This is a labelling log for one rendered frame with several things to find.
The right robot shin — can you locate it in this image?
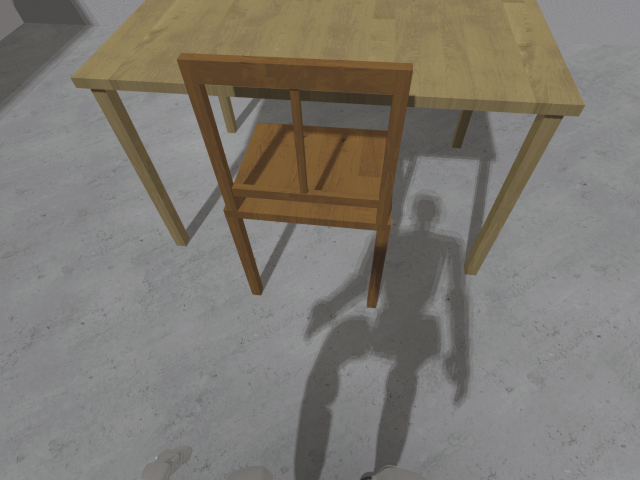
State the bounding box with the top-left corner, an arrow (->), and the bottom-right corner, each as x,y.
375,465 -> 399,476

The chair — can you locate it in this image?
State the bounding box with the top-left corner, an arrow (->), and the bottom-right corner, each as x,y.
177,53 -> 413,308

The table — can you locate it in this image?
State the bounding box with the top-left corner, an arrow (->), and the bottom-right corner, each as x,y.
70,0 -> 585,275

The left robot hand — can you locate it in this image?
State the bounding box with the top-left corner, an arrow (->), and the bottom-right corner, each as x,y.
137,446 -> 192,480

